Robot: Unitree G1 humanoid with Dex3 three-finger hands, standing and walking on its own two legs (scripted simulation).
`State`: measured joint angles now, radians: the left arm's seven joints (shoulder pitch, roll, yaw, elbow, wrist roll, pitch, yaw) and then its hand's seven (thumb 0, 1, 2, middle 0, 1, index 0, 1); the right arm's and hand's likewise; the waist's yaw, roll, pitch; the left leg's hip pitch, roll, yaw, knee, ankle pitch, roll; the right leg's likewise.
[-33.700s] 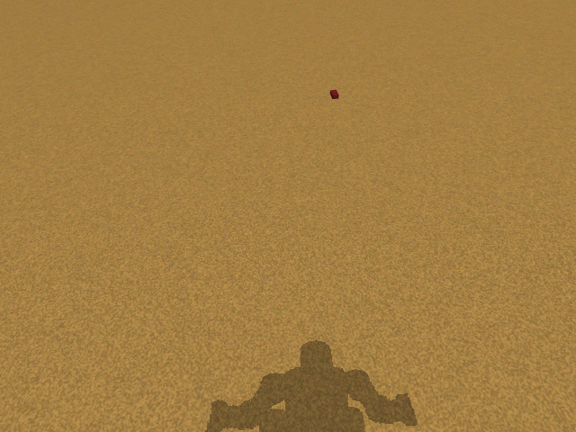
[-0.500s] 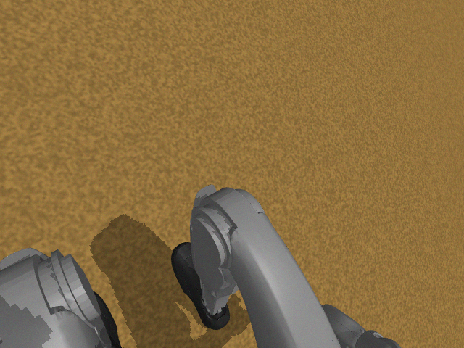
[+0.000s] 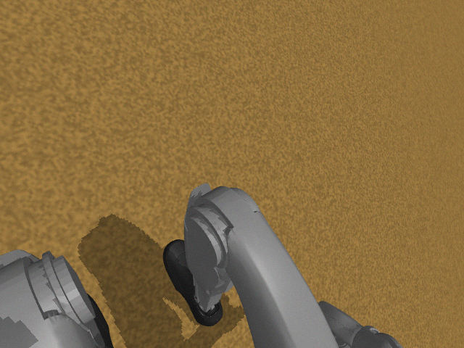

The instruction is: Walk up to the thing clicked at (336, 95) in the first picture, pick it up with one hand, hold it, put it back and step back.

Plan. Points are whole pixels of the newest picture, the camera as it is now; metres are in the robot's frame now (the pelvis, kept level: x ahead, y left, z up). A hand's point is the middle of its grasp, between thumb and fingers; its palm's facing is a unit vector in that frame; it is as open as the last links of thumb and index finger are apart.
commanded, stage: close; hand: left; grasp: from above
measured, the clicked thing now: out of the picture +0.43 +0.35 -0.29
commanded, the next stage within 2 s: settle in 1.16 s
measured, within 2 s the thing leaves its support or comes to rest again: leaves its support in 1.58 s
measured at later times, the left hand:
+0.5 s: hand out of the picture +0.42 +0.34 -0.26, palm faces -0.39 -0.23 -0.89, open 9.7 cm
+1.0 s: hand out of the picture +0.42 +0.34 -0.26, palm faces -0.38 -0.23 -0.90, open 7.4 cm
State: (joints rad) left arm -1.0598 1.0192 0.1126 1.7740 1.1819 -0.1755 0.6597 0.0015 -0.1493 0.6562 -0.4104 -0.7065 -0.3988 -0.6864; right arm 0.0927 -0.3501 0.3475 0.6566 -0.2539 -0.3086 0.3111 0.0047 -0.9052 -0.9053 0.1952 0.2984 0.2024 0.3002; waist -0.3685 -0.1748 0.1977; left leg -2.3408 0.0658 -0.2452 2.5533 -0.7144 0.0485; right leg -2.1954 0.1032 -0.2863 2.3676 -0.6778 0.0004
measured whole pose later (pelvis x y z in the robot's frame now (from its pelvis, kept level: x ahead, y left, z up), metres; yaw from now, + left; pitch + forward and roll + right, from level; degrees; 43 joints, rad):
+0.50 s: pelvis +0.00 +0.00 +0.00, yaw +0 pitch +25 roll -16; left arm -1.05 1.02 0.10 1.75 1.15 -0.17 0.65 0.00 0.16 0.42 -0.55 -0.53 -0.63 -0.52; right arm 0.09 -0.35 0.36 0.63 -0.24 -0.30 0.30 0.00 -0.90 -0.90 0.20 0.30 0.20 0.30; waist -0.37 -0.18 0.21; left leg -2.33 0.07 -0.25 2.54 -0.71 0.05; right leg -2.18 0.11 -0.29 2.35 -0.67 0.00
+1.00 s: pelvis +0.00 +0.00 +0.01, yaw +0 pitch +26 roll -16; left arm -1.03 1.00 0.09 1.73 1.13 -0.16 0.66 0.00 0.43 0.19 -0.73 -0.28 -0.87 -0.30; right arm 0.08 -0.35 0.35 0.62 -0.24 -0.29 0.29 0.00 -0.90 -0.90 0.20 0.30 0.20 0.30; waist -0.35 -0.17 0.20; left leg -2.32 0.07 -0.25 2.53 -0.71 0.05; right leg -2.18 0.11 -0.29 2.34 -0.66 0.01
